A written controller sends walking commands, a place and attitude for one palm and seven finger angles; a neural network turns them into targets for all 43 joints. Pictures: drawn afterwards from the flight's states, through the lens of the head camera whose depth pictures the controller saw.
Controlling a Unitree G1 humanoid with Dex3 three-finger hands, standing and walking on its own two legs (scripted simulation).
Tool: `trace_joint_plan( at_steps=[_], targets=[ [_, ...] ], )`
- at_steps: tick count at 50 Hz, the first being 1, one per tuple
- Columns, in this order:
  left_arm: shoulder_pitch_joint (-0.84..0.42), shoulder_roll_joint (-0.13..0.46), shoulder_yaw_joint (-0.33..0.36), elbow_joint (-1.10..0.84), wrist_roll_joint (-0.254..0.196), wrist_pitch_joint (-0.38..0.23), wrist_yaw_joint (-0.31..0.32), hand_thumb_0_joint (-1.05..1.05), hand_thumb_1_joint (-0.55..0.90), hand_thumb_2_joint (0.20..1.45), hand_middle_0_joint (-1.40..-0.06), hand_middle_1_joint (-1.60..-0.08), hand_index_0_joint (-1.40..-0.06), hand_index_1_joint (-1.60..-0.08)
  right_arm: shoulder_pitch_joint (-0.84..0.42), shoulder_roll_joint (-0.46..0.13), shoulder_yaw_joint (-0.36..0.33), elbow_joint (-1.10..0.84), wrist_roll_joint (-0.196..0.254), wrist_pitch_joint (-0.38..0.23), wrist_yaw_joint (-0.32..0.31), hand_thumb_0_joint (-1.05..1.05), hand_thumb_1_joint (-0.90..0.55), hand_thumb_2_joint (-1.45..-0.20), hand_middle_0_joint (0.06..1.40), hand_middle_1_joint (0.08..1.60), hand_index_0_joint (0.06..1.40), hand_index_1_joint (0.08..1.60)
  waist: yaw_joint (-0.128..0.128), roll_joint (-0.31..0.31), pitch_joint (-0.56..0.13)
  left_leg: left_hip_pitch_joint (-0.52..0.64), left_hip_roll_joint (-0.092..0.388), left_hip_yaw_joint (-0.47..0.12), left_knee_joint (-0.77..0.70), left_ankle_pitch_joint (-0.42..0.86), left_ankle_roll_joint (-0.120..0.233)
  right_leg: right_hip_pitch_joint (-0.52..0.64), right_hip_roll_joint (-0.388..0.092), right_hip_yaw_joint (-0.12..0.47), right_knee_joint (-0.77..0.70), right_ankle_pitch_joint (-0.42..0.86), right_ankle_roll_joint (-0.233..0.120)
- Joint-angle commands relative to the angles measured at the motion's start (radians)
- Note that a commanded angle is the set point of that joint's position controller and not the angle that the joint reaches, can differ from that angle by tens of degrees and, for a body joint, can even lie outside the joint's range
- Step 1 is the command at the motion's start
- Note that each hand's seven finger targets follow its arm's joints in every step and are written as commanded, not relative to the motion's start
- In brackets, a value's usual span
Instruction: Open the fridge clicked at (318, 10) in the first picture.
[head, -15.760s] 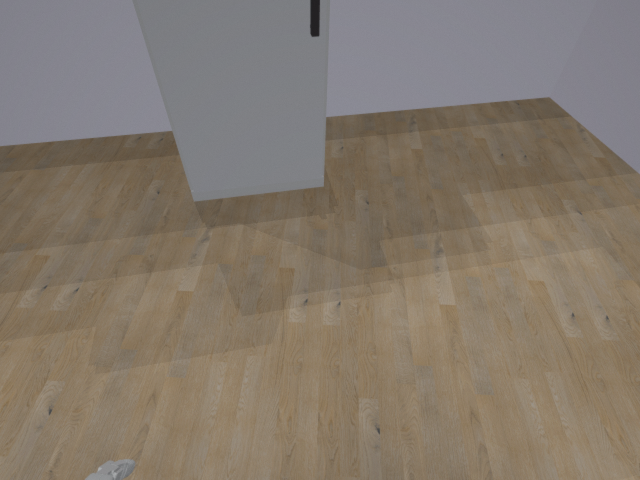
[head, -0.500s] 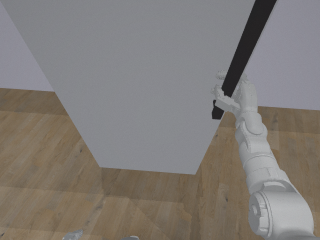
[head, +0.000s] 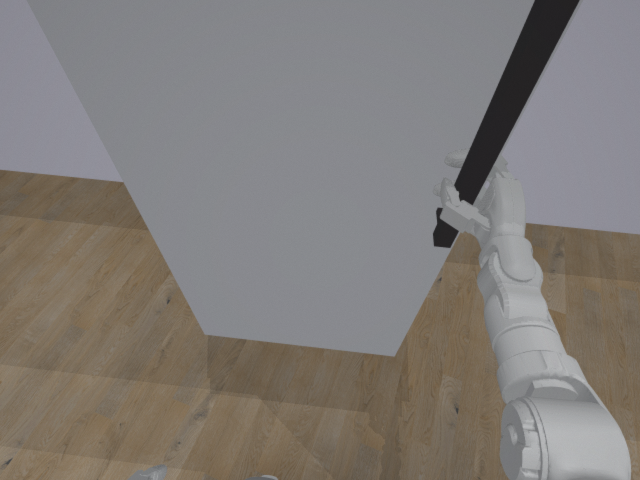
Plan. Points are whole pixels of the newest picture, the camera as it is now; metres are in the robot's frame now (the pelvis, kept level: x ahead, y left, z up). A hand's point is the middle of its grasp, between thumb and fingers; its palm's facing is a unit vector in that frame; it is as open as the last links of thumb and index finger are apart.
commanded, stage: grip the handle and tug to test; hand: right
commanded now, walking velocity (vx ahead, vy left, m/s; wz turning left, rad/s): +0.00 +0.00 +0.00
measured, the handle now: (488, 123) +0.50 -0.11 +0.19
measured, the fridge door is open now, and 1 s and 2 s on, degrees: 0 12 36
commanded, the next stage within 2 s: pull the door a little, standing still in 0.18 s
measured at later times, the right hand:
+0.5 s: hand (450, 206) +0.44 -0.09 +0.11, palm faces -0.05 +1.00 +0.00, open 5.8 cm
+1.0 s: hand (446, 276) +0.34 -0.08 +0.11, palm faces -0.14 +0.98 -0.14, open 6.3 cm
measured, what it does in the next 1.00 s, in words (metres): shifts its weight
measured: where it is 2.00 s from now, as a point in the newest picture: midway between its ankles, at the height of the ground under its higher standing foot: outside the picture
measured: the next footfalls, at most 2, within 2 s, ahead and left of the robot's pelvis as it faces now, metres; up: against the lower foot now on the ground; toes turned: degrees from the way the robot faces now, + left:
right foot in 1.36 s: +0.14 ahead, -0.08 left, +0.00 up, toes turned -4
right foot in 1.86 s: -0.08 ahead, +0.05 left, +0.00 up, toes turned -28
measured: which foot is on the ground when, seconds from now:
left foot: down 0.00-1.00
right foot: down 0.00-1.00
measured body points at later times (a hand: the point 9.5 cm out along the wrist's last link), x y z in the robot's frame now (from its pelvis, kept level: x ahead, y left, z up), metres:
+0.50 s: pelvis +0.03 +0.00 +0.01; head +0.08 +0.01 +0.45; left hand +0.13 +0.25 -0.11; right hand +0.44 -0.14 +0.11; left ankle +0.00 +0.11 -0.72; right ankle -0.01 -0.12 -0.72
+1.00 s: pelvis +0.08 +0.00 +0.02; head +0.11 +0.03 +0.47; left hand +0.25 +0.23 -0.08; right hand +0.34 -0.13 +0.12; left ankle +0.01 +0.10 -0.70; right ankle +0.00 -0.13 -0.70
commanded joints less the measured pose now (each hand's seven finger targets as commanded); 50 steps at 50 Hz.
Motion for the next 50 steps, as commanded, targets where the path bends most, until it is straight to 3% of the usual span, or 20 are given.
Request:
trace_joint_plan(
  at_steps=[1,3,8,11,14,17,20,23,26,27,32,38,40,41,42,43,44,46,47,50],
  targets=[
    [0.018,0.133,0.052,-0.126,-0.009,-0.034,0.003,0.0,0.9,0.9,-0.2,-0.3,-0.2,-0.3,-0.28,-0.187,-0.055,-0.289,0.023,-0.066,0.011,0.0,-0.9,-0.9,0.45,1.4,0.45,1.4,-0.056,0.087,-0.368,0.282,-0.032,-0.01,-0.063,0.475,-0.001,0.124,0.061,0.029,-0.059,0.303,-0.031],
    [0.011,0.129,0.051,-0.138,-0.01,-0.033,0.001,0.0,0.9,0.9,-0.2,-0.3,-0.2,-0.3,-0.236,-0.173,-0.047,-0.325,0.023,-0.057,0.01,0.0,-0.9,-0.9,0.45,1.4,0.45,1.4,-0.067,0.051,-0.376,0.288,-0.031,-0.01,-0.058,0.503,0.001,0.139,0.062,0.025,-0.057,0.337,-0.031],
    [0.004,0.122,0.058,-0.159,-0.01,-0.034,-0.008,0.0,0.9,0.9,-0.2,-0.3,-0.2,-0.3,-0.1,-0.143,-0.036,-0.442,0.026,-0.032,0.005,0.0,-0.9,-0.9,0.45,1.4,0.45,1.4,-0.086,0.08,-0.403,0.336,-0.029,-0.003,-0.048,0.608,0.001,0.169,0.057,0.019,-0.058,0.447,-0.032],
    [0.002,0.122,0.059,-0.16,-0.009,-0.031,-0.01,0.0,0.9,0.9,-0.2,-0.3,-0.2,-0.3,-0.098,-0.136,-0.021,-0.492,0.024,-0.008,0.004,0.0,-0.9,-0.9,0.45,1.4,0.45,1.4,-0.077,0.072,-0.383,0.335,-0.029,-0.006,-0.055,0.642,-0.003,0.185,0.056,0.016,-0.059,0.466,-0.032],
    [-0.005,0.114,0.062,-0.171,-0.008,-0.029,-0.011,0.0,0.9,0.9,-0.2,-0.3,-0.2,-0.3,-0.048,-0.123,-0.014,-0.555,0.021,0.008,0.0,0.0,-0.9,-0.9,0.45,1.4,0.45,1.4,-0.088,0.055,-0.414,0.366,-0.024,-0.009,-0.05,0.703,-0.003,0.212,0.056,0.01,-0.057,0.532,-0.034],
    [0.014,0.117,0.062,-0.133,-0.006,-0.023,-0.004,0.0,0.9,0.9,-0.2,-0.3,-0.2,-0.3,-0.235,-0.051,0.076,-0.522,0.013,0.033,-0.013,0.0,-0.9,-0.9,0.45,1.4,0.45,1.4,-0.017,0.074,-0.346,0.283,-0.03,0.002,-0.068,0.665,-0.01,0.24,0.049,0.027,-0.041,0.528,-0.033],
    [0.01,0.11,0.066,-0.134,0.0,-0.025,-0.009,0.0,0.9,0.9,-0.2,-0.3,-0.2,-0.3,-0.144,-0.045,0.065,-0.536,0.005,0.04,-0.022,0.0,-0.9,-0.9,0.45,1.4,0.45,1.4,-0.049,0.03,-0.398,0.294,-0.026,0.004,-0.055,0.682,-0.006,0.272,0.049,0.031,-0.038,0.589,-0.029],
    [-0.002,0.105,0.063,-0.149,0.002,-0.025,-0.014,0.0,0.9,0.9,-0.2,-0.3,-0.2,-0.3,-0.066,-0.041,0.071,-0.592,0.008,0.04,-0.015,0.0,-0.9,-0.9,0.45,1.4,0.45,1.4,-0.072,0.038,-0.437,0.336,-0.019,0.002,-0.047,0.74,-0.003,0.286,0.047,0.032,-0.036,0.659,-0.033],
    [-0.029,0.1,0.058,-0.173,0.0,-0.025,-0.02,0.0,0.9,0.9,-0.2,-0.3,-0.2,-0.3,0.027,-0.026,0.088,-0.648,0.015,0.049,-0.002,0.0,-0.9,-0.9,0.45,1.4,0.45,1.4,-0.089,0.062,-0.422,0.369,-0.016,0.006,-0.05,0.749,-0.001,0.274,0.047,0.031,-0.051,0.647,-0.033],
    [-0.032,0.104,0.057,-0.182,0.001,-0.023,-0.02,0.0,0.9,0.9,-0.2,-0.3,-0.2,-0.3,0.084,-0.03,0.08,-0.641,0.019,0.054,0.0,0.0,-0.9,-0.9,0.45,1.4,0.45,1.4,-0.099,0.103,-0.411,0.391,-0.016,0.008,-0.054,0.753,0.001,0.258,0.048,0.032,-0.056,0.638,-0.035],
    [-0.089,0.09,0.05,-0.237,-0.004,-0.023,-0.028,0.0,0.9,0.9,-0.2,-0.3,-0.2,-0.3,0.285,-0.037,0.086,-0.856,0.034,0.066,0.016,0.0,-0.9,-0.9,0.45,1.4,0.45,1.4,-0.134,0.065,-0.418,0.473,-0.003,-0.003,-0.055,0.829,0.003,0.267,0.048,0.021,-0.072,0.676,-0.036],
    [-0.181,0.064,0.035,-0.305,-0.009,-0.028,-0.032,0.0,0.9,0.9,-0.2,-0.3,-0.2,-0.3,0.692,-0.01,0.12,-1.197,0.052,0.103,0.019,0.0,-0.9,-0.9,0.45,1.4,0.45,1.4,-0.156,0.076,-0.321,0.498,0.006,0.0,-0.083,0.827,-0.004,0.274,0.045,0.016,-0.108,0.6,-0.031],
    [-0.197,0.06,0.031,-0.313,-0.01,-0.027,-0.029,0.0,0.9,0.9,-0.2,-0.3,-0.2,-0.3,0.802,-0.012,0.13,-1.319,0.049,0.124,0.011,0.0,-0.9,-0.9,0.45,1.4,0.45,1.4,-0.145,0.069,-0.279,0.476,0.005,0.005,-0.089,0.803,-0.006,0.282,0.041,0.024,-0.111,0.589,-0.028],
    [-0.203,0.063,0.032,-0.308,-0.008,-0.027,-0.023,0.0,0.9,0.9,-0.2,-0.3,-0.2,-0.3,0.766,-0.038,0.117,-1.366,0.04,0.135,-0.001,0.0,-0.9,-0.9,0.45,1.4,0.45,1.4,-0.132,0.037,-0.265,0.456,0.003,0.005,-0.092,0.777,-0.005,0.297,0.04,0.026,-0.11,0.585,-0.026],
    [-0.173,0.066,0.004,-0.289,-0.011,-0.018,0.038,0.0,0.9,0.9,-0.2,-0.3,-0.2,-0.3,0.336,-0.226,0.101,-1.375,-0.063,0.086,-0.059,0.0,-0.9,-0.9,0.45,1.4,0.45,1.4,-0.046,0.019,-0.148,0.393,0.065,-0.061,-0.185,0.722,-0.011,0.318,0.041,0.057,-0.126,0.493,-0.044],
    [-0.193,0.068,0.024,-0.242,0.01,-0.006,0.058,0.0,0.9,0.9,-0.2,-0.3,-0.2,-0.3,0.534,-0.123,0.124,-1.245,-0.061,0.095,-0.078,0.0,-0.9,-0.9,0.45,1.4,0.45,1.4,-0.058,0.047,-0.164,0.375,0.083,-0.048,-0.208,0.711,-0.006,0.363,0.023,0.073,-0.117,0.513,-0.044],
    [-0.203,0.066,0.017,-0.251,0.019,0.009,0.068,0.0,0.9,0.9,-0.2,-0.3,-0.2,-0.3,0.687,-0.039,0.206,-1.202,-0.072,0.108,-0.079,0.0,-0.9,-0.9,0.45,1.4,0.45,1.4,-0.063,0.043,-0.168,0.375,0.077,-0.022,-0.182,0.795,-0.016,0.412,0.014,0.069,-0.119,0.641,-0.05],
    [-0.192,0.076,0.019,-0.271,0.023,0.037,0.068,0.0,0.9,0.9,-0.2,-0.3,-0.2,-0.3,0.747,-0.024,0.25,-1.261,-0.082,0.12,-0.077,0.0,-0.9,-0.9,0.45,1.4,0.45,1.4,-0.051,0.028,-0.219,0.377,0.047,0.015,-0.097,0.913,-0.048,0.496,-0.003,0.078,-0.103,0.955,-0.051],
    [-0.199,0.081,0.021,-0.273,0.025,0.047,0.069,0.0,0.9,0.9,-0.2,-0.3,-0.2,-0.3,0.755,-0.026,0.26,-1.282,-0.084,0.123,-0.077,0.0,-0.9,-0.9,0.45,1.4,0.45,1.4,-0.049,0.009,-0.229,0.33,0.03,0.028,-0.065,0.834,-0.055,0.555,-0.017,0.103,-0.108,1.06,-0.054],
    [-0.236,0.064,0.017,-0.291,0.037,0.057,0.06,0.0,0.9,0.9,-0.2,-0.3,-0.2,-0.3,0.791,0.008,0.294,-1.333,-0.09,0.143,-0.09,0.0,-0.9,-0.9,0.45,1.4,0.45,1.4,-0.05,-0.088,-0.16,0.165,-0.024,0.038,-0.076,0.273,-0.043,0.666,-0.091,0.172,-0.184,1.246,-0.065]
  ],
)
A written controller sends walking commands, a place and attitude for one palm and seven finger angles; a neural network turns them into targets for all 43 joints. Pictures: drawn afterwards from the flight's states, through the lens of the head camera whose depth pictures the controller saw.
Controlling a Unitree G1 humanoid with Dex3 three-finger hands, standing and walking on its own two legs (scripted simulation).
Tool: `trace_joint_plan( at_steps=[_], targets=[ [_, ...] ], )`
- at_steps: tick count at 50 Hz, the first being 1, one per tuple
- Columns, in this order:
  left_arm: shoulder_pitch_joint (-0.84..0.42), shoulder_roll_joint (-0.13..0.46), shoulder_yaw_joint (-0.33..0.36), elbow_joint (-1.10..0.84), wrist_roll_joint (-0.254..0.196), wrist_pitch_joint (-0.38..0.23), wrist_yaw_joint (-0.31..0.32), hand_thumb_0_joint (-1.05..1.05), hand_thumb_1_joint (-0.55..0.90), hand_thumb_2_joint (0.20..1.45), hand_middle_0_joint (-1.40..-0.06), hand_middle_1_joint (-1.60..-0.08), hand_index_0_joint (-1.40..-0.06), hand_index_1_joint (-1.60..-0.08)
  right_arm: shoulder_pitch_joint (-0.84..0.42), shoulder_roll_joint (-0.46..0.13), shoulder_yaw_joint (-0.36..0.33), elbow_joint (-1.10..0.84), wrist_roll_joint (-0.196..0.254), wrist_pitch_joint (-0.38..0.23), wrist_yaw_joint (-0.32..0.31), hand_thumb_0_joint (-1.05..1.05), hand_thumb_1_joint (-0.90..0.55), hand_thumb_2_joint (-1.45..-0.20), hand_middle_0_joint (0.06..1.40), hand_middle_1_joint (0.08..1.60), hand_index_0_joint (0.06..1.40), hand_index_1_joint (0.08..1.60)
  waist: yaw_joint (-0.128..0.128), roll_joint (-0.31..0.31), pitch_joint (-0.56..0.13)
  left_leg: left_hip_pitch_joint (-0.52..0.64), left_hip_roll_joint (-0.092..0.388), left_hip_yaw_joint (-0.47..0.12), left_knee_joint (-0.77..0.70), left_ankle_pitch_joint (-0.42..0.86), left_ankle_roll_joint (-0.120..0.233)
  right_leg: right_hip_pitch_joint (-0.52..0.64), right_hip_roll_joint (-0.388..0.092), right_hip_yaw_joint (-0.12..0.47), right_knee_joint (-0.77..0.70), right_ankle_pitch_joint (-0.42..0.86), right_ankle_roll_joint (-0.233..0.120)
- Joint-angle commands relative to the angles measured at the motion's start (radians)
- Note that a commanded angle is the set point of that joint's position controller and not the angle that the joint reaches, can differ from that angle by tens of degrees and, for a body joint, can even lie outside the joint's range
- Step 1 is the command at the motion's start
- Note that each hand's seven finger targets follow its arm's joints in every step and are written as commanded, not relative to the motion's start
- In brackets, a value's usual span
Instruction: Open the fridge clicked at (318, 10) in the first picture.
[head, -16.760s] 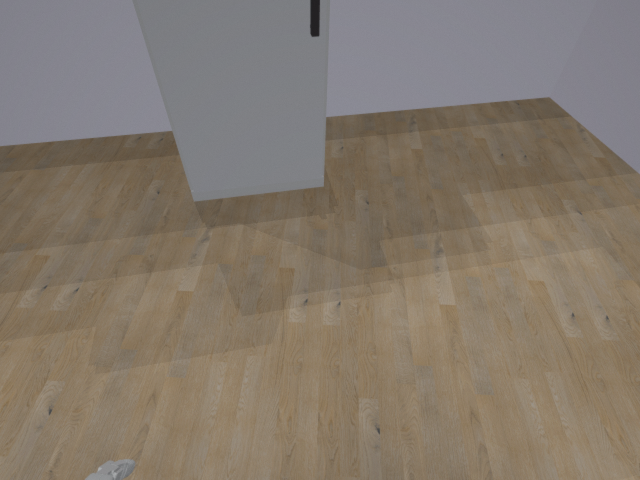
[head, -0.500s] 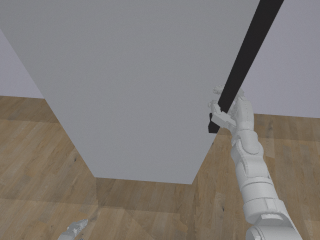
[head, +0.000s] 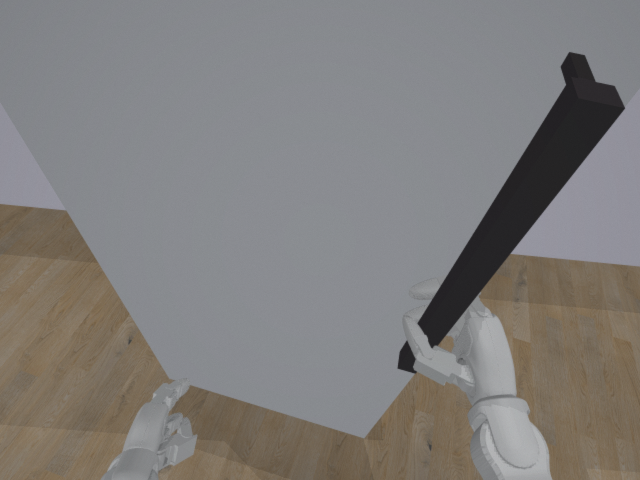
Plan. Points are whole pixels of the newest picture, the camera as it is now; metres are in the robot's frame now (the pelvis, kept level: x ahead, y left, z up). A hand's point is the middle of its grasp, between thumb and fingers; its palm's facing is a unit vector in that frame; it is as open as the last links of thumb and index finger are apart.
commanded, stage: walk backward, drawing the door open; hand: right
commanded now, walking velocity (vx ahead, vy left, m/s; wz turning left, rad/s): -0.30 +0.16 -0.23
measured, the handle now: (463, 265) +0.31 -0.10 +0.17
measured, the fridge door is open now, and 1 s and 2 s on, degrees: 12 36 66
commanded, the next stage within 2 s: none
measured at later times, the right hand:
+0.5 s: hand (397, 406) +0.19 -0.05 +0.08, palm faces +0.14 +0.98 -0.17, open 6.6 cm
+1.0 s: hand out of the picture +0.07 +0.04 +0.08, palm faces +0.40 +0.90 -0.17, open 6.6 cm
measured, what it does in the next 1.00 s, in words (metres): steps to the left, turning right: right foot, then right foot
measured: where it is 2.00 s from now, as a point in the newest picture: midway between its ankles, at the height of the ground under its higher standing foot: outside the picture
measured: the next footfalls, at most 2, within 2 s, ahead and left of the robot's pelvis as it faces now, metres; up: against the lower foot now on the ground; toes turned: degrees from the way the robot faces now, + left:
right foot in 0.36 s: +0.06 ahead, -0.07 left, +0.00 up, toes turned -6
right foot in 0.86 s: -0.16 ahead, +0.06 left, +0.00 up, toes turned -30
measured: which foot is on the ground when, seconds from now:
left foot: down 0.00-0.86, up 0.88-1.00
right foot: down 0.00-0.18, up 0.20-0.34, down 0.36-0.58, up 0.60-0.84, down 0.86-1.00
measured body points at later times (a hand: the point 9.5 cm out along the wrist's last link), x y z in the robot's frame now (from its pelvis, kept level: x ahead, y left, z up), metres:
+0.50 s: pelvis -0.04 +0.08 -0.01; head -0.02 +0.10 +0.44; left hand +0.17 +0.26 -0.11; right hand +0.18 -0.10 +0.09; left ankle -0.03 +0.15 -0.71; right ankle +0.02 -0.07 -0.74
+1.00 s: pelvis -0.11 +0.24 -0.01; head -0.07 +0.23 +0.44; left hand +0.12 +0.36 -0.11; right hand +0.05 -0.01 +0.09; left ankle +0.01 +0.29 -0.68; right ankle -0.20 +0.08 -0.74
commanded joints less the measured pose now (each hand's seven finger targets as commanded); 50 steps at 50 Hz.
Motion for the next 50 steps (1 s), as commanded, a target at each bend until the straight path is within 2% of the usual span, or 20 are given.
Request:
trace_joint_plan(
  at_steps=[1,6,9,12,16,18,19,20,22,27,30,32,35,40,41,42,43,44,46,50],
  targets=[
    [-0.052,0.079,0.026,-0.174,0.014,-0.033,-0.002,0.0,0.9,0.9,-0.2,-0.3,-0.2,-0.3,-0.123,-0.027,-0.019,-0.304,-0.029,-0.035,-0.042,0.0,-0.9,-0.9,0.45,1.4,0.45,1.4,0.039,-0.069,-0.183,-0.105,-0.053,0.043,-0.016,0.21,-0.007,0.351,-0.138,0.119,-0.042,1.189,-0.05],
    [-0.068,0.07,0.017,-0.206,0.013,-0.038,-0.011,0.0,0.9,0.9,-0.2,-0.3,-0.2,-0.3,-0.01,-0.04,-0.04,-0.352,-0.027,-0.032,-0.059,0.0,-0.9,-0.9,0.45,1.4,0.45,1.4,0.021,0.04,-0.176,0.111,-0.05,0.069,-0.147,0.679,0.007,0.201,-0.059,0.041,0.045,1.012,-0.004],
    [-0.119,0.039,0.005,-0.234,0.001,-0.068,0.02,0.0,0.9,0.9,-0.2,-0.3,-0.2,-0.3,0.069,-0.075,-0.102,-0.291,-0.02,-0.074,-0.06,0.0,-0.9,-0.9,0.45,1.4,0.45,1.4,-0.052,0.33,-0.181,0.567,0.156,-0.04,-0.068,1.481,0.068,-0.397,0.1,-0.017,0.24,-0.025,0.021],
    [-0.101,0.027,-0.01,-0.184,0.016,-0.113,0.029,0.0,0.9,0.9,-0.2,-0.3,-0.2,-0.3,0.024,-0.051,-0.09,-0.287,-0.049,-0.094,-0.055,0.0,-0.9,-0.9,0.45,1.4,0.45,1.4,-0.052,0.231,-0.191,0.467,0.228,-0.078,-0.054,1.294,0.11,-0.403,0.062,0.033,0.285,-0.091,-0.001],
    [-0.073,0.04,-0.003,-0.142,0.007,-0.099,0.036,0.0,0.9,0.9,-0.2,-0.3,-0.2,-0.3,-0.015,-0.028,-0.035,-0.347,-0.039,-0.109,-0.056,0.0,-0.9,-0.9,0.45,1.4,0.45,1.4,0.02,0.107,-0.231,0.169,0.092,0.07,-0.055,0.765,0.037,0.028,0.008,-0.035,-0.073,0.317,-0.002],
    [-0.048,0.081,0.019,-0.136,-0.002,-0.102,0.024,0.0,0.9,0.9,-0.2,-0.3,-0.2,-0.3,0.004,0.0,0.007,-0.345,-0.027,-0.112,-0.076,0.0,-0.9,-0.9,0.45,1.4,0.45,1.4,0.045,-0.015,-0.273,-0.139,-0.069,0.051,0.326,0.188,-0.077,0.404,-0.22,0.267,-0.18,1.022,-0.177],
    [-0.053,0.087,0.028,-0.13,0.011,-0.111,0.006,0.0,0.9,0.9,-0.2,-0.3,-0.2,-0.3,0.025,0.002,0.005,-0.335,-0.045,-0.113,-0.095,0.0,-0.9,-0.9,0.45,1.4,0.45,1.4,0.034,-0.068,-0.256,-0.259,-0.1,-0.011,0.479,-0.236,-0.079,0.465,-0.31,0.409,-0.202,1.18,-0.241],
    [-0.077,0.07,0.033,-0.137,0.032,-0.127,-0.004,0.0,0.9,0.9,-0.2,-0.3,-0.2,-0.3,0.063,-0.027,-0.039,-0.349,-0.076,-0.094,-0.105,0.0,-0.9,-0.9,0.45,1.4,0.45,1.4,0.023,-0.102,-0.216,-0.306,-0.076,-0.092,0.531,-0.284,-0.039,0.331,-0.366,0.552,-0.197,1.084,-0.254],
    [-0.128,0.038,0.022,-0.12,0.043,-0.14,0.006,0.0,0.9,0.9,-0.2,-0.3,-0.2,-0.3,0.07,-0.065,-0.081,-0.393,-0.072,-0.076,-0.105,0.0,-0.9,-0.9,0.45,1.4,0.45,1.4,0.007,-0.022,-0.169,-0.229,-0.012,-0.168,0.398,-0.238,-0.018,0.161,-0.376,0.576,-0.225,0.702,-0.236],
    [-0.156,0.05,0.024,-0.12,0.013,-0.153,0.029,0.0,0.9,0.9,-0.2,-0.3,-0.2,-0.3,-0.023,-0.06,-0.058,-0.373,-0.065,-0.035,-0.116,0.0,-0.9,-0.9,0.45,1.4,0.45,1.4,0.017,0.015,-0.04,0.123,-0.012,-0.086,-0.216,-0.025,0.012,-0.311,-0.106,0.213,-0.226,-0.214,-0.069],
    [-0.136,0.023,0.042,-0.071,0.007,-0.15,0.033,0.0,0.9,0.9,-0.2,-0.3,-0.2,-0.3,-0.04,-0.081,-0.095,-0.356,-0.081,-0.026,-0.123,0.0,-0.9,-0.9,0.45,1.4,0.45,1.4,0.007,0.238,-0.091,-0.289,0.284,-0.255,-0.483,-0.367,0.156,-0.115,0.053,-0.026,0.496,-0.179,0.032],
    [-0.107,0.015,0.04,-0.05,0.021,-0.165,0.033,0.0,0.9,0.9,-0.2,-0.3,-0.2,-0.3,-0.067,-0.08,-0.092,-0.317,-0.087,-0.023,-0.108,0.0,-0.9,-0.9,0.45,1.4,0.45,1.4,0.025,0.184,-0.109,-0.21,0.287,-0.172,-0.408,-0.166,0.188,-0.217,0.013,0.002,0.706,-0.199,0.031],
    [-0.091,-0.001,0.027,-0.052,0.026,-0.203,0.054,0.0,0.9,0.9,-0.2,-0.3,-0.2,-0.3,-0.072,-0.06,-0.081,-0.317,-0.09,-0.062,-0.088,0.0,-0.9,-0.9,0.45,1.4,0.45,1.4,0.009,0.191,-0.111,-0.016,0.247,-0.044,-0.317,0.185,0.2,-0.226,-0.016,-0.044,0.527,-0.221,0.026],
    [0.029,0.009,0.029,-0.059,0.025,-0.249,0.055,0.0,0.9,0.9,-0.2,-0.3,-0.2,-0.3,-0.105,-0.019,-0.018,-0.362,-0.089,-0.082,-0.068,0.0,-0.9,-0.9,0.45,1.4,0.45,1.4,0.045,0.185,-0.175,0.09,0.171,0.045,-0.21,0.317,0.125,-0.05,-0.01,-0.094,0.015,-0.11,-0.001],
    [0.077,0.02,0.038,-0.061,0.022,-0.256,0.052,0.0,0.9,0.9,-0.2,-0.3,-0.2,-0.3,-0.139,-0.02,-0.002,-0.379,-0.088,-0.089,-0.064,0.0,-0.9,-0.9,0.45,1.4,0.45,1.4,0.079,0.124,-0.19,0.007,0.135,0.08,-0.072,0.291,0.066,0.078,-0.056,-0.037,-0.156,-0.007,-0.024],
    [0.071,0.07,0.057,-0.086,0.024,-0.254,0.047,0.0,0.9,0.9,-0.2,-0.3,-0.2,-0.3,-0.148,-0.008,0.033,-0.383,-0.081,-0.094,-0.059,0.0,-0.9,-0.9,0.45,1.4,0.45,1.4,0.101,-0.082,-0.155,-0.233,0.059,0.103,0.152,0.153,-0.011,0.228,-0.267,0.277,-0.272,0.203,-0.089],
    [0.037,0.095,0.069,-0.108,0.05,-0.257,0.036,0.0,0.9,0.9,-0.2,-0.3,-0.2,-0.3,-0.164,-0.005,0.035,-0.393,-0.096,-0.115,-0.059,0.0,-0.9,-0.9,0.45,1.4,0.45,1.4,0.071,-0.236,-0.129,-0.45,-0.001,0.016,0.435,-0.148,-0.078,0.306,-0.538,0.653,-0.288,0.571,-0.242],
    [-0.014,0.096,0.068,-0.091,0.056,-0.258,0.028,0.0,0.9,0.9,-0.2,-0.3,-0.2,-0.3,-0.149,-0.029,0.006,-0.362,-0.121,-0.124,-0.056,0.0,-0.9,-0.9,0.45,1.4,0.45,1.4,0.052,-0.112,-0.085,-0.455,0.025,-0.108,0.58,-0.129,-0.043,0.221,-0.576,0.688,-0.268,0.647,-0.26],
    [-0.063,0.095,0.073,-0.06,0.044,-0.266,0.019,0.0,0.9,0.9,-0.2,-0.3,-0.2,-0.3,-0.172,-0.05,-0.029,-0.411,-0.121,-0.131,-0.039,0.0,-0.9,-0.9,0.45,1.4,0.45,1.4,0.028,-0.094,0.017,-0.483,0.054,-0.145,0.57,-0.081,-0.036,0.112,-0.473,0.501,-0.199,0.59,-0.192],
    [-0.056,0.093,0.082,-0.033,0.009,-0.285,0.0,0.0,0.9,0.9,-0.2,-0.3,-0.2,-0.3,-0.151,0.023,0.012,-0.354,-0.086,-0.101,-0.048,0.0,-0.9,-0.9,0.45,1.4,0.45,1.4,0.009,-0.134,-0.044,-0.02,-0.011,-0.031,0.173,-0.002,-0.028,-0.118,-0.269,0.24,-0.193,0.232,-0.073]
  ],
)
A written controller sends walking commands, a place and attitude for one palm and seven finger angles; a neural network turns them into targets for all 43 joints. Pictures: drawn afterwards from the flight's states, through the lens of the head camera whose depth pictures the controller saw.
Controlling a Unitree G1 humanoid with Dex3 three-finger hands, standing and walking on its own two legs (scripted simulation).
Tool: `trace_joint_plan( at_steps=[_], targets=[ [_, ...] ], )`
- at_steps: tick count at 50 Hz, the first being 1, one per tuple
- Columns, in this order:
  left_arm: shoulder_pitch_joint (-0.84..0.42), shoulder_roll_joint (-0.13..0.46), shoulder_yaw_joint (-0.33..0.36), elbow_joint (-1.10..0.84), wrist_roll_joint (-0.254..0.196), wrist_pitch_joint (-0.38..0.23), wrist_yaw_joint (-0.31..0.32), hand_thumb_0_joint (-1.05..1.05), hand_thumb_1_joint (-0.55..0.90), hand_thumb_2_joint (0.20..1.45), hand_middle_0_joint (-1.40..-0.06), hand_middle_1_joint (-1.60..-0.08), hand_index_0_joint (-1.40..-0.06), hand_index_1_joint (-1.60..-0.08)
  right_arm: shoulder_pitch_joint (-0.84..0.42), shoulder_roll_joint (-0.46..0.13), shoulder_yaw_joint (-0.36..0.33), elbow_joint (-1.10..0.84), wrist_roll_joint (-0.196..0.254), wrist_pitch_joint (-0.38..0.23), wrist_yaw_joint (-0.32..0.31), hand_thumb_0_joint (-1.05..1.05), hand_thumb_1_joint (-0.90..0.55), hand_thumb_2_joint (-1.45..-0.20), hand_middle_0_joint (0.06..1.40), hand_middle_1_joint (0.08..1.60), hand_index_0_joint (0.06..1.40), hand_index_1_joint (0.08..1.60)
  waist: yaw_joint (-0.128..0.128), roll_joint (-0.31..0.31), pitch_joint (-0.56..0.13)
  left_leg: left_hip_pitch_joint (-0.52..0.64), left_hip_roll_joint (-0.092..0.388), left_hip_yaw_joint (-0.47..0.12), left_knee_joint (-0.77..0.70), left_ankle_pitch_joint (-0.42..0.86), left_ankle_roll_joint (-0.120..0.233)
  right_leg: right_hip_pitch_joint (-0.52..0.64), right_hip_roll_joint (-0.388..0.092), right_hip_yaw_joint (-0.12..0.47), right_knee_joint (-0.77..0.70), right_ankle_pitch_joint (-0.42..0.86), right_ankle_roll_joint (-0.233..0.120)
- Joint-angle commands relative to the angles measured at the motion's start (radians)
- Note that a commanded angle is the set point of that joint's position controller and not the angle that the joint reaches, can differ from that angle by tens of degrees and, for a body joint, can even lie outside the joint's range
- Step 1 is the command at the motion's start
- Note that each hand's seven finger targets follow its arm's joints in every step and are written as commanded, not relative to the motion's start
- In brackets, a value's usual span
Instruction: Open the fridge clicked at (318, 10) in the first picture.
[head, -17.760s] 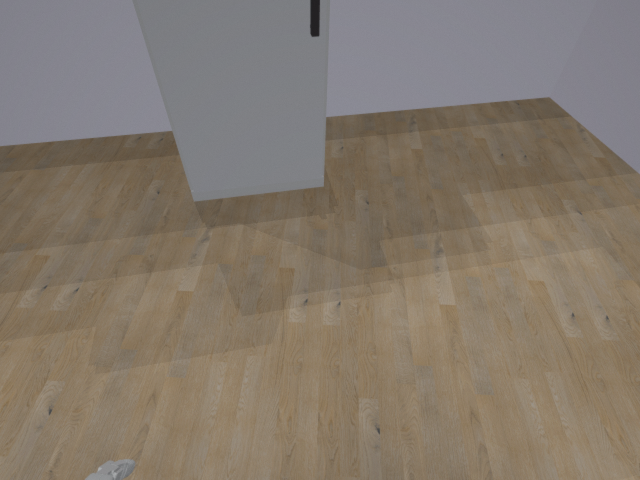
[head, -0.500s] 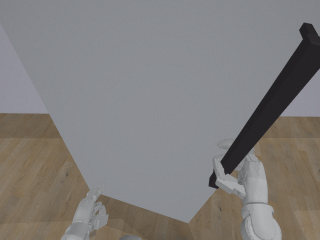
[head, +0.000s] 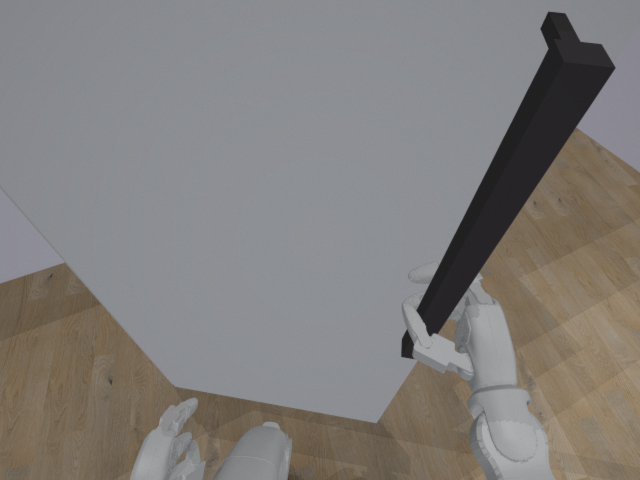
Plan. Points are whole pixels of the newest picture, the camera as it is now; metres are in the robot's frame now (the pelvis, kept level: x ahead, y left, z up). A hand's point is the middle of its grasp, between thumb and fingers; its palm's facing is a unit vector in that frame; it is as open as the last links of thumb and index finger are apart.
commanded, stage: walk backward, drawing the door open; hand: right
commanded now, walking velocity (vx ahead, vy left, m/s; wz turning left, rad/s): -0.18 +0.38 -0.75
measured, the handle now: (457, 247) +0.32 -0.08 +0.18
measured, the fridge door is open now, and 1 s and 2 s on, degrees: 36 66 70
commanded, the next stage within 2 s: stop walking and hold the door back in 1.04 s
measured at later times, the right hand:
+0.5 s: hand (367, 464) +0.14 -0.02 +0.09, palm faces +0.35 +0.92 -0.20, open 6.5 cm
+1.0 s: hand out of the picture +0.03 +0.06 +0.09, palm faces +0.72 +0.66 -0.22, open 6.3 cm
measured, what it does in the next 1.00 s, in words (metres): steps to the left, turning right: left foot, then right foot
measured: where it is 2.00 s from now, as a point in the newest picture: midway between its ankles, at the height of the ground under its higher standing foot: outside the picture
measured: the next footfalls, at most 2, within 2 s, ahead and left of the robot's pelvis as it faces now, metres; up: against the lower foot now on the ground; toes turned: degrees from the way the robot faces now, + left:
left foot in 0.10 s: +0.09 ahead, +0.20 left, +0.00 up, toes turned -2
right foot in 0.34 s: -0.05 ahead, +0.01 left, +0.00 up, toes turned -21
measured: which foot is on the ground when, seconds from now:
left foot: up 0.00-0.08, down 0.10-0.32, up 0.34-0.58, down 0.60-0.86, up 0.88-1.00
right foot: down 0.00-0.12, up 0.14-0.32, down 0.34-0.60, up 0.62-0.86, down 0.88-1.00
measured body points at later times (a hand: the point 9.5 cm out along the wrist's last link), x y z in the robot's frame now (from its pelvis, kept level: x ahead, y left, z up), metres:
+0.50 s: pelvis -0.07 +0.20 +0.00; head -0.02 +0.17 +0.45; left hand +0.15 +0.35 -0.10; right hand +0.11 -0.06 +0.10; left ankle +0.03 +0.32 -0.68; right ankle -0.08 +0.02 -0.73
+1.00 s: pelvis -0.07 +0.37 +0.00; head -0.04 +0.33 +0.45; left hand +0.21 +0.43 -0.08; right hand -0.01 +0.03 +0.10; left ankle +0.03 +0.45 -0.67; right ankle -0.11 +0.25 -0.73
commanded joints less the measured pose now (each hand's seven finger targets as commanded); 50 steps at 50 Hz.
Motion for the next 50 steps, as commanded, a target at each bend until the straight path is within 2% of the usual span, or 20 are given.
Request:
trace_joint_plan(
  at_steps=[1,4,6,7,9,14,15,16,17,18,22,27,30,32,33,41,42,43,44,50],
  targets=[
    [-0.131,0.148,0.067,-0.133,-0.039,-0.068,-0.004,0.0,0.9,0.9,-0.2,-0.3,-0.2,-0.3,-0.14,0.027,-0.012,-0.297,0.007,-0.093,-0.008,0.0,-0.9,-0.9,0.45,1.4,0.45,1.4,-0.045,-0.167,-0.199,0.376,-0.002,-0.001,-0.337,0.033,-0.012,-0.132,-0.164,0.118,-0.17,0.096,-0.151],
    [-0.149,0.108,0.055,-0.12,-0.059,-0.053,-0.006,0.0,0.9,0.9,-0.2,-0.3,-0.2,-0.3,-0.152,-0.033,-0.056,-0.334,-0.001,-0.104,-0.019,0.0,-0.9,-0.9,0.45,1.4,0.45,1.4,-0.032,-0.065,-0.206,0.456,0.021,0.03,-0.603,0.078,-0.016,-0.195,-0.024,0.043,-0.036,-0.16,-0.112],
    [-0.156,0.043,0.05,-0.122,-0.055,-0.042,-0.005,0.0,0.9,0.9,-0.2,-0.3,-0.2,-0.3,-0.136,-0.136,-0.171,-0.375,0.004,-0.103,-0.035,0.0,-0.9,-0.9,0.45,1.4,0.45,1.4,-0.049,0.26,-0.254,0.398,0.285,-0.142,-0.688,0.195,0.135,-0.291,0.119,-0.164,0.456,-0.274,-0.039],
    [-0.161,0.068,0.074,-0.12,-0.06,-0.041,-0.001,0.0,0.9,0.9,-0.2,-0.3,-0.2,-0.3,-0.072,-0.102,-0.168,-0.321,0.015,-0.083,-0.034,0.0,-0.9,-0.9,0.45,1.4,0.45,1.4,-0.089,0.395,-0.354,0.375,0.367,-0.231,-0.715,0.09,0.214,-0.252,0.111,-0.12,0.729,-0.362,-0.051],
    [-0.188,0.053,0.064,-0.136,-0.039,-0.031,0.024,0.0,0.9,0.9,-0.2,-0.3,-0.2,-0.3,-0.143,-0.119,-0.175,-0.351,0.004,-0.085,-0.012,0.0,-0.9,-0.9,0.45,1.4,0.45,1.4,-0.065,0.317,-0.27,0.324,0.334,-0.151,-0.665,0.179,0.252,-0.281,0.051,-0.144,0.841,-0.34,-0.045],
    [-0.116,0.068,0.045,-0.155,-0.027,-0.032,0.05,0.0,0.9,0.9,-0.2,-0.3,-0.2,-0.3,-0.151,-0.071,-0.151,-0.351,0.031,-0.082,-0.005,0.0,-0.9,-0.9,0.45,1.4,0.45,1.4,-0.013,0.178,-0.269,0.193,0.223,0.076,-0.443,0.227,0.149,0.045,0.046,-0.213,0.115,-0.155,-0.058],
    [-0.071,0.082,0.052,-0.157,-0.023,-0.043,0.053,0.0,0.9,0.9,-0.2,-0.3,-0.2,-0.3,-0.177,-0.063,-0.13,-0.359,0.028,-0.085,0.002,0.0,-0.9,-0.9,0.45,1.4,0.45,1.4,0.018,0.079,-0.259,0.006,0.188,0.091,-0.257,0.096,0.1,0.206,-0.053,-0.091,-0.084,-0.05,-0.091],
    [-0.085,0.137,0.065,-0.188,-0.004,-0.054,0.049,0.0,0.9,0.9,-0.2,-0.3,-0.2,-0.3,-0.18,-0.041,-0.115,-0.372,0.015,-0.101,0.007,0.0,-0.9,-0.9,0.45,1.4,0.45,1.4,-0.002,-0.192,-0.227,-0.195,0.076,0.083,-0.01,-0.166,0.014,0.274,-0.372,0.409,-0.26,0.153,-0.195],
    [-0.092,0.156,0.065,-0.18,0.004,-0.036,0.047,0.0,0.9,0.9,-0.2,-0.3,-0.2,-0.3,-0.192,-0.074,-0.124,-0.342,-0.021,-0.118,-0.003,0.0,-0.9,-0.9,0.45,1.4,0.45,1.4,-0.014,-0.217,-0.227,-0.215,0.08,-0.048,0.147,-0.211,-0.031,0.275,-0.553,0.704,-0.325,0.362,-0.293],
    [-0.112,0.174,0.08,-0.173,-0.003,-0.039,0.035,0.0,0.9,0.9,-0.2,-0.3,-0.2,-0.3,-0.151,-0.074,-0.15,-0.343,-0.016,-0.134,0.003,0.0,-0.9,-0.9,0.45,1.4,0.45,1.4,-0.017,-0.109,-0.259,-0.128,0.06,-0.145,0.217,-0.122,-0.027,0.172,-0.526,0.629,-0.326,0.132,-0.318],
    [-0.147,0.16,0.068,-0.147,-0.021,-0.034,0.018,0.0,0.9,0.9,-0.2,-0.3,-0.2,-0.3,-0.191,-0.07,-0.148,-0.371,-0.001,-0.092,-0.001,0.0,-0.9,-0.9,0.45,1.4,0.45,1.4,-0.064,-0.21,-0.162,0.105,0.069,-0.078,-0.013,0.041,-0.023,-0.06,-0.251,0.15,-0.222,0.048,-0.194],
    [-0.103,0.141,0.061,-0.163,-0.047,-0.033,0.018,0.0,0.9,0.9,-0.2,-0.3,-0.2,-0.3,-0.118,-0.107,-0.212,-0.3,0.031,-0.078,-0.033,0.0,-0.9,-0.9,0.45,1.4,0.45,1.4,-0.057,-0.185,-0.253,0.472,-0.05,0.088,-0.514,0.006,-0.027,-0.138,-0.093,0.051,-0.147,-0.141,-0.125],
    [-0.145,0.049,0.037,-0.158,-0.049,-0.031,0.018,0.0,0.9,0.9,-0.2,-0.3,-0.2,-0.3,-0.142,-0.267,-0.343,-0.389,0.034,-0.093,-0.055,0.0,-0.9,-0.9,0.45,1.4,0.45,1.4,-0.073,0.302,-0.268,0.405,0.328,-0.218,-0.701,0.283,0.155,-0.312,0.118,-0.153,0.53,-0.299,-0.024],
    [-0.142,0.091,0.07,-0.129,-0.046,-0.039,0.028,0.0,0.9,0.9,-0.2,-0.3,-0.2,-0.3,-0.042,-0.26,-0.367,-0.296,0.045,-0.069,-0.053,0.0,-0.9,-0.9,0.45,1.4,0.45,1.4,-0.084,0.32,-0.315,0.426,0.41,-0.297,-0.637,0.426,0.253,-0.376,0.083,-0.066,0.829,-0.37,-0.035],
    [-0.158,0.074,0.057,-0.132,-0.042,-0.04,0.035,0.0,0.9,0.9,-0.2,-0.3,-0.2,-0.3,-0.054,-0.231,-0.354,-0.319,0.047,-0.083,-0.049,0.0,-0.9,-0.9,0.45,1.4,0.45,1.4,-0.078,0.259,-0.265,0.45,0.385,-0.176,-0.579,0.593,0.267,-0.398,0.053,-0.101,0.842,-0.349,-0.025],
    [-0.101,0.085,0.033,-0.171,-0.021,-0.016,0.067,0.0,0.9,0.9,-0.2,-0.3,-0.2,-0.3,-0.06,-0.183,-0.326,-0.377,0.068,-0.088,-0.049,0.0,-0.9,-0.9,0.45,1.4,0.45,1.4,-0.039,0.156,-0.317,0.384,0.251,0.074,-0.398,0.544,0.151,0.008,0.055,-0.242,-0.001,-0.028,-0.04],
    [-0.078,0.109,0.046,-0.179,-0.027,-0.007,0.073,0.0,0.9,0.9,-0.2,-0.3,-0.2,-0.3,-0.058,-0.177,-0.305,-0.378,0.078,-0.083,-0.05,0.0,-0.9,-0.9,0.45,1.4,0.45,1.4,-0.013,0.049,-0.317,0.241,0.21,0.094,-0.251,0.383,0.096,0.193,-0.007,-0.169,-0.111,0.153,-0.06],
    [-0.108,0.152,0.058,-0.207,-0.027,-0.015,0.068,0.0,0.9,0.9,-0.2,-0.3,-0.2,-0.3,-0.064,-0.167,-0.292,-0.418,0.077,-0.091,-0.048,0.0,-0.9,-0.9,0.45,1.4,0.45,1.4,-0.044,-0.214,-0.322,0.005,0.066,0.102,-0.021,-0.061,-0.001,0.333,-0.291,0.235,-0.206,0.605,-0.186],
    [-0.115,0.141,0.045,-0.191,-0.02,-0.022,0.051,0.0,0.9,0.9,-0.2,-0.3,-0.2,-0.3,-0.074,-0.194,-0.302,-0.421,0.053,-0.111,-0.05,0.0,-0.9,-0.9,0.45,1.4,0.45,1.4,-0.065,-0.264,-0.319,-0.064,0.035,-0.03,0.108,-0.306,-0.03,0.339,-0.466,0.484,-0.225,0.886,-0.308],
    [-0.102,0.143,0.044,-0.152,-0.038,-0.019,0.025,0.0,0.9,0.9,-0.2,-0.3,-0.2,-0.3,-0.083,-0.16,-0.288,-0.339,0.048,-0.062,-0.06,0.0,-0.9,-0.9,0.45,1.4,0.45,1.4,-0.062,-0.235,-0.275,0.158,0.027,-0.028,-0.092,-0.059,-0.023,0.109,-0.204,0.066,-0.176,0.429,-0.199]
  ],
)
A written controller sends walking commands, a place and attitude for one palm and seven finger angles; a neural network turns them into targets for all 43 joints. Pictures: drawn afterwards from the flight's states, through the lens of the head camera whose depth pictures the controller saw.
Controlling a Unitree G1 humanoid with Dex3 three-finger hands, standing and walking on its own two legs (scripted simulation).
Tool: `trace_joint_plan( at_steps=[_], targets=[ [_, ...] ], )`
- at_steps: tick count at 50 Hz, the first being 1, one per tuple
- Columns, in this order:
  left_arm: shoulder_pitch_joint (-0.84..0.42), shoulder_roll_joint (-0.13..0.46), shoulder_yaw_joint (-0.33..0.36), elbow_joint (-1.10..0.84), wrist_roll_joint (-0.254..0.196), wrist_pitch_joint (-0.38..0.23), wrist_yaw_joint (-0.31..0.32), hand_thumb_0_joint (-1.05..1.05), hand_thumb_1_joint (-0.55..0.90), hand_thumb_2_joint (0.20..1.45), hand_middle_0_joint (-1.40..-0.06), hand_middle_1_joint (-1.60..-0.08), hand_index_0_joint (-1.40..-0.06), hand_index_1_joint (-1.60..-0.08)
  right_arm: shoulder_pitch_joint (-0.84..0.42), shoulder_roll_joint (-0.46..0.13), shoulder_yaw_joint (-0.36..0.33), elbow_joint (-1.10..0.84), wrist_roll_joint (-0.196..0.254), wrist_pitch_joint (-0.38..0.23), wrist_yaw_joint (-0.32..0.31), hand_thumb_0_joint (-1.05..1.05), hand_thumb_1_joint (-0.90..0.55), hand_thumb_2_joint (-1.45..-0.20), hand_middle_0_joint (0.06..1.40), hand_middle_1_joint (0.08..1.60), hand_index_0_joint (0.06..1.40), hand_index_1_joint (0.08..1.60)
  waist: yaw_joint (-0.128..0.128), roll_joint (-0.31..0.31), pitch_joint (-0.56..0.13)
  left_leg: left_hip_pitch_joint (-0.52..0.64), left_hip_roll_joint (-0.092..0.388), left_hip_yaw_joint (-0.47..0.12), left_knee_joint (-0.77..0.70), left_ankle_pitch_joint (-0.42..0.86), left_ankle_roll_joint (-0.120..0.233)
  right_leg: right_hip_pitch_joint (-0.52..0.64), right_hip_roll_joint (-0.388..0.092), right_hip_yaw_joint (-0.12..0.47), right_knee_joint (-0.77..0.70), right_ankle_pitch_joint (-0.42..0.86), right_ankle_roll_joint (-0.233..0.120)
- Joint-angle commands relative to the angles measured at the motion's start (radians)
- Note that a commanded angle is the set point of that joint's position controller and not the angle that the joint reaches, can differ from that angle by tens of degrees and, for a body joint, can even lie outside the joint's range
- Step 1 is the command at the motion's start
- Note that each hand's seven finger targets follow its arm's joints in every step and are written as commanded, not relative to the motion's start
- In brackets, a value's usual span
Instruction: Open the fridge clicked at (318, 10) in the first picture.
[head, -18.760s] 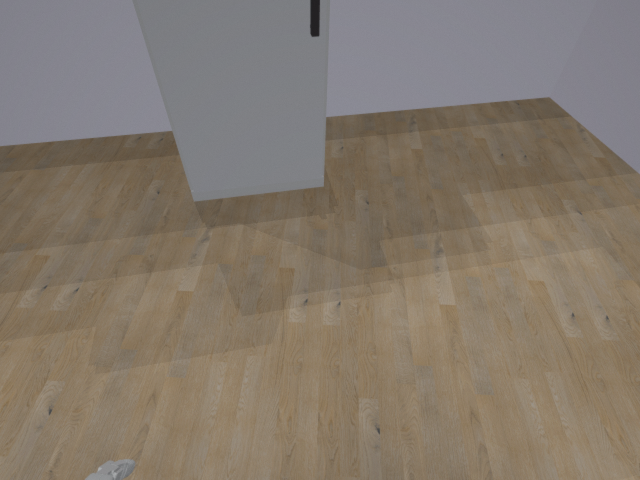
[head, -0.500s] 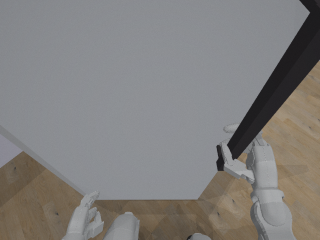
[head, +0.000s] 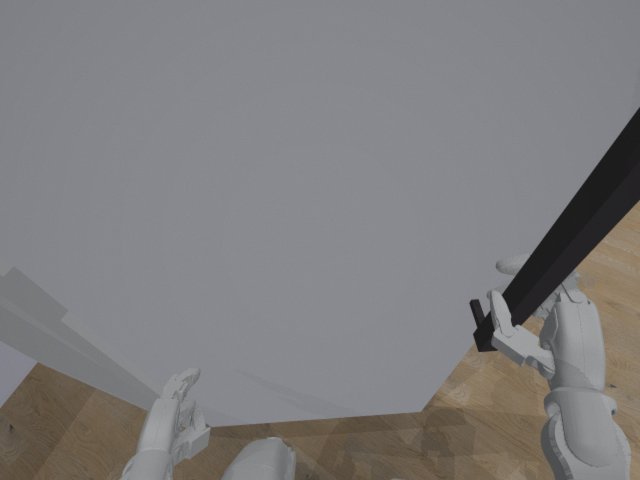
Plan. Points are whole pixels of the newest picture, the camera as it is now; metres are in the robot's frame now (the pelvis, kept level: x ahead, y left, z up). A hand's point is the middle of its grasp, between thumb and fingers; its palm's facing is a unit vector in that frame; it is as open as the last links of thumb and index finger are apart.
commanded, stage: walk backward, drawing the door open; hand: right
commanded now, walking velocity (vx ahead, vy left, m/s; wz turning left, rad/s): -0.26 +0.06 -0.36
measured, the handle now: (545, 237) +0.32 -0.18 +0.18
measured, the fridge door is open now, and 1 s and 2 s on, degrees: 66 70 70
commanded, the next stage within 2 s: stop walking and hold the door back in 0.04 s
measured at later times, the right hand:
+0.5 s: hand (510, 400) +0.20 -0.16 +0.09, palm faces +0.40 +0.88 -0.24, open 6.0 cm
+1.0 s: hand (507, 349) +0.25 -0.16 +0.09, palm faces +0.29 +0.93 -0.22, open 5.8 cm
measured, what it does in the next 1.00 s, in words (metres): walks backwards: left foot, then right foot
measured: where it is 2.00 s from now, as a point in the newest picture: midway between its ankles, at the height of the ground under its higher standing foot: outside the picture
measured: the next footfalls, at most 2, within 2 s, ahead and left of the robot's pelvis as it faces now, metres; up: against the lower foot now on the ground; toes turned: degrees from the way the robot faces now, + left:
left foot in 0.18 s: +0.03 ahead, +0.21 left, +0.00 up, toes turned -3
right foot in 0.56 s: -0.10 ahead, -0.04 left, +0.00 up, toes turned -16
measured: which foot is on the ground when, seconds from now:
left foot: up 0.00-0.16, down 0.18-0.56, up 0.58-0.78, down 0.80-1.00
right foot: down 0.00-0.18, up 0.20-0.54, down 0.56-0.82, up 0.84-1.00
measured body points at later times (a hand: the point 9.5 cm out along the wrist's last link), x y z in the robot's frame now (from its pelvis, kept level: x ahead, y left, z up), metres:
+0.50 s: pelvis -0.10 +0.10 +0.01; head -0.09 +0.12 +0.45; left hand +0.11 +0.33 -0.09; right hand +0.17 -0.20 +0.11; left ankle -0.01 +0.21 -0.74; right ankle -0.13 -0.03 -0.70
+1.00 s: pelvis -0.14 +0.08 +0.00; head -0.12 +0.09 +0.45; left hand -0.02 +0.33 -0.13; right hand +0.22 -0.21 +0.11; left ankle -0.07 +0.19 -0.74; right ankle -0.14 -0.04 -0.70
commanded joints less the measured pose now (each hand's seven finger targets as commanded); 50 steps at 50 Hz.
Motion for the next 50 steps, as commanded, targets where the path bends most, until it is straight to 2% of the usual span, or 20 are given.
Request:
trace_joint_plan(
  at_steps=[1,4,7,9,10,11,15,23,26,27,29,32,34,38,39,41,42,44,47,50],
  targets=[
    [-0.011,0.151,0.042,-0.14,-0.024,-0.04,-0.009,0.0,0.9,0.9,-0.2,-0.3,-0.2,-0.3,-0.108,-0.064,-0.057,-0.281,0.012,-0.072,-0.031,0.0,-0.9,-0.9,0.45,1.4,0.45,1.4,-0.013,-0.304,-0.293,0.121,-0.007,-0.007,-0.148,0.021,-0.009,0.132,-0.217,0.189,-0.22,0.254,-0.108],
    [-0.022,0.153,0.033,-0.16,-0.026,-0.044,-0.004,0.0,0.9,0.9,-0.2,-0.3,-0.2,-0.3,-0.08,-0.082,-0.08,-0.239,0.03,-0.062,-0.041,0.0,-0.9,-0.9,0.45,1.4,0.45,1.4,-0.016,-0.296,-0.255,0.237,-0.039,0.025,-0.326,-0.016,-0.011,0.034,-0.205,0.211,-0.256,0.025,-0.107],
    [-0.032,0.133,0.033,-0.164,-0.028,-0.048,-0.008,0.0,0.9,0.9,-0.2,-0.3,-0.2,-0.3,-0.061,-0.141,-0.136,-0.234,0.031,-0.072,-0.042,0.0,-0.9,-0.9,0.45,1.4,0.45,1.4,-0.031,-0.161,-0.229,0.379,-0.009,0.026,-0.672,0.165,0.003,-0.08,-0.058,0.13,-0.108,-0.18,-0.025],
    [-0.074,0.103,0.021,-0.14,-0.025,-0.034,0.002,0.0,0.9,0.9,-0.2,-0.3,-0.2,-0.3,-0.272,-0.271,-0.222,-0.105,0.018,-0.06,-0.058,0.0,-0.9,-0.9,0.45,1.4,0.45,1.4,-0.05,0.273,-0.214,0.224,0.376,-0.434,-0.82,0.291,0.161,-0.232,0.11,0.02,0.49,-0.346,0.054],
    [-0.037,0.12,0.03,-0.099,-0.017,-0.04,0.01,0.0,0.9,0.9,-0.2,-0.3,-0.2,-0.3,-0.311,-0.252,-0.234,0.013,0.026,-0.053,-0.065,0.0,-0.9,-0.9,0.45,1.4,0.45,1.4,-0.046,0.237,-0.279,0.214,0.43,-0.425,-0.792,0.272,0.182,-0.239,0.084,0.112,0.684,-0.321,0.043],
    [-0.035,0.123,0.026,-0.09,-0.018,-0.041,0.008,0.0,0.9,0.9,-0.2,-0.3,-0.2,-0.3,-0.401,-0.15,-0.103,0.037,0.019,-0.057,-0.052,0.0,-0.9,-0.9,0.45,1.4,0.45,1.4,-0.022,0.234,-0.284,0.259,0.398,-0.411,-0.738,0.314,0.172,-0.269,0.079,0.146,0.759,-0.275,0.047],
    [-0.064,0.163,0.017,-0.051,-0.03,-0.006,0.03,0.0,0.9,0.9,-0.2,-0.3,-0.2,-0.3,-0.609,-0.243,-0.17,0.289,0.03,-0.112,-0.068,0.0,-0.9,-0.9,0.45,1.4,0.45,1.4,-0.029,0.168,-0.255,0.323,0.329,-0.19,-0.669,0.431,0.121,-0.257,0.054,0.081,0.631,-0.156,0.05],
    [-0.047,0.188,0.038,-0.048,-0.028,0.012,0.012,0.0,0.9,0.9,-0.2,-0.3,-0.2,-0.3,-0.902,-0.252,-0.152,0.467,0.029,-0.139,-0.058,0.0,-0.9,-0.9,0.45,1.4,0.45,1.4,-0.062,0.22,-0.29,0.31,0.33,-0.226,-0.812,-0.046,0.146,-0.052,0.068,-0.06,0.115,-0.221,0.006],
    [0.008,0.186,0.04,-0.039,-0.027,0.014,0.007,0.0,0.9,0.9,-0.2,-0.3,-0.2,-0.3,-0.975,-0.24,-0.142,0.5,0.021,-0.152,-0.045,0.0,-0.9,-0.9,0.45,1.4,0.45,1.4,-0.022,0.152,-0.355,0.266,0.25,-0.146,-0.712,-0.091,0.101,0.164,0.087,-0.096,-0.162,-0.149,-0.024],
    [0.012,0.205,0.049,-0.047,-0.029,0.008,0.01,0.0,0.9,0.9,-0.2,-0.3,-0.2,-0.3,-0.991,-0.214,-0.121,0.503,0.033,-0.16,-0.034,0.0,-0.9,-0.9,0.45,1.4,0.45,1.4,-0.011,0.001,-0.342,0.206,0.177,-0.094,-0.585,-0.072,0.071,0.223,0.021,-0.026,-0.245,-0.173,-0.049],
    [0.002,0.216,0.041,-0.056,-0.041,0.009,0.008,0.0,0.9,0.9,-0.2,-0.3,-0.2,-0.3,-1.108,-0.153,-0.061,0.538,0.027,-0.166,-0.028,0.0,-0.9,-0.9,0.45,1.4,0.45,1.4,-0.022,-0.347,-0.278,-0.045,0.002,0.087,-0.211,-0.059,0.013,0.239,-0.279,0.369,-0.367,-0.321,-0.187],
    [0.037,0.215,0.041,-0.021,-0.061,0.005,0.015,0.0,0.9,0.9,-0.2,-0.3,-0.2,-0.3,-1.218,-0.314,-0.158,0.659,0.006,-0.145,-0.035,0.0,-0.9,-0.9,0.45,1.4,0.45,1.4,-0.018,-0.16,-0.26,-0.079,0.038,-0.03,-0.066,-0.001,0.026,0.171,-0.292,0.388,-0.317,-0.318,-0.224],
    [0.049,0.219,0.036,-0.009,-0.061,0.007,0.02,0.0,0.9,0.9,-0.2,-0.3,-0.2,-0.3,-1.222,-0.214,-0.083,0.751,0.015,-0.127,-0.01,0.0,-0.9,-0.9,0.45,1.4,0.45,1.4,-0.031,-0.137,-0.271,0.02,0.023,0.024,-0.224,0.02,0.028,0.188,-0.226,0.214,-0.224,-0.1,-0.175],
    [0.068,0.225,0.018,0.005,-0.059,0.003,0.027,0.0,0.9,0.9,-0.2,-0.3,-0.2,-0.3,-1.255,-0.225,-0.071,0.841,0.025,-0.118,0.012,0.0,-0.9,-0.9,0.45,1.4,0.45,1.4,-0.026,-0.157,-0.309,0.313,-0.014,0.053,-0.506,0.076,0.037,0.054,-0.18,0.135,-0.115,-0.128,-0.115],
    [0.07,0.232,0.021,0.016,-0.056,0.003,0.029,0.0,0.9,0.9,-0.2,-0.3,-0.2,-0.3,-1.275,-0.288,-0.114,0.871,0.018,-0.121,0.008,0.0,-0.9,-0.9,0.45,1.4,0.45,1.4,-0.029,-0.093,-0.323,0.405,0.021,-0.017,-0.567,0.056,0.054,-0.022,-0.154,0.111,-0.047,-0.148,-0.093],
    [0.08,0.205,0.031,0.017,-0.052,0.009,0.033,0.0,0.9,0.9,-0.2,-0.3,-0.2,-0.3,-1.255,-0.356,-0.16,0.901,0.01,-0.125,0.004,0.0,-0.9,-0.9,0.45,1.4,0.45,1.4,-0.024,0.163,-0.31,0.505,0.282,-0.416,-0.729,-0.018,0.184,-0.239,0.018,-0.042,0.251,-0.289,-0.003],
    [0.089,0.21,0.049,0.007,-0.063,0.006,0.026,0.0,0.9,0.9,-0.2,-0.3,-0.2,-0.3,-1.194,-0.375,-0.186,0.938,0.008,-0.109,0.002,0.0,-0.9,-0.9,0.45,1.4,0.45,1.4,-0.048,0.283,-0.306,0.509,0.385,-0.562,-0.802,-0.106,0.244,-0.325,0.04,0.013,0.454,-0.376,0.006],
    [0.081,0.213,0.039,0.043,-0.058,-0.004,0.02,0.0,0.9,0.9,-0.2,-0.3,-0.2,-0.3,-1.259,-0.393,-0.217,0.965,0.009,-0.119,0.007,0.0,-0.9,-0.9,0.45,1.4,0.45,1.4,-0.034,0.222,-0.266,0.435,0.36,-0.474,-0.76,-0.076,0.246,-0.334,-0.003,0.084,0.552,-0.284,0.015],
    [0.082,0.208,0.024,0.05,-0.051,-0.005,0.026,0.0,0.9,0.9,-0.2,-0.3,-0.2,-0.3,-1.195,-0.42,-0.262,1.0,0.007,-0.15,0.012,0.0,-0.9,-0.9,0.45,1.4,0.45,1.4,-0.032,0.166,-0.291,0.372,0.286,-0.225,-0.695,0.119,0.202,-0.206,-0.012,0.02,0.388,-0.223,0.014],
    [0.077,0.204,0.02,0.028,-0.04,-0.012,0.03,0.0,0.9,0.9,-0.2,-0.3,-0.2,-0.3,-1.178,-0.392,-0.253,0.951,0.011,-0.159,0.014,0.0,-0.9,-0.9,0.45,1.4,0.45,1.4,-0.033,0.186,-0.307,0.28,0.225,-0.163,-0.693,0.075,0.173,-0.02,0.019,-0.07,0.141,-0.146,0.015]
  ],
)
